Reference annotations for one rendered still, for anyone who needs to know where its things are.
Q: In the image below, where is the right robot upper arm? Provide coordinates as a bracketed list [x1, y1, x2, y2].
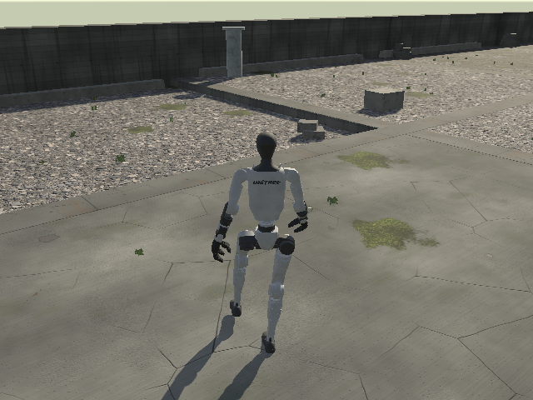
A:
[284, 167, 306, 213]

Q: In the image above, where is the robot right forearm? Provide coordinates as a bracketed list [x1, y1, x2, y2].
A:
[296, 199, 308, 223]

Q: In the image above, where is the robot left forearm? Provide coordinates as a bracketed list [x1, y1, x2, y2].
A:
[214, 202, 233, 243]

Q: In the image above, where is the robot left hand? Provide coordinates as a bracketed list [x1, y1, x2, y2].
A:
[212, 239, 231, 263]

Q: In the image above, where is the left robot upper arm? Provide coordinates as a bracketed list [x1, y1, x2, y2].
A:
[226, 167, 249, 216]

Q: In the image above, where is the robot right shin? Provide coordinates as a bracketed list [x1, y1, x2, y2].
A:
[266, 285, 284, 342]

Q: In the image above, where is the humanoid robot head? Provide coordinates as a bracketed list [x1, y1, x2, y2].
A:
[252, 132, 281, 172]

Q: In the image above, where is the robot right hand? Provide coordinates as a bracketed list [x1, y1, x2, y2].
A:
[288, 218, 308, 233]

